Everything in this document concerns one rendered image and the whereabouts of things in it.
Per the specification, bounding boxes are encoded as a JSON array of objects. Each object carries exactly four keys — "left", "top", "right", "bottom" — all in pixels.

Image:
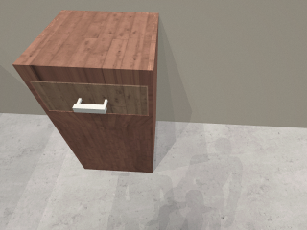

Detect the handle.
[{"left": 72, "top": 98, "right": 108, "bottom": 114}]

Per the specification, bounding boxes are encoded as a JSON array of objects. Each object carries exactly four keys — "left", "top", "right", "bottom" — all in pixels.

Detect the drawer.
[{"left": 31, "top": 80, "right": 149, "bottom": 115}]

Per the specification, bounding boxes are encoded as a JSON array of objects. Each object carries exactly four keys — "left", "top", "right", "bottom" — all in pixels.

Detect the cabinet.
[{"left": 12, "top": 10, "right": 159, "bottom": 173}]

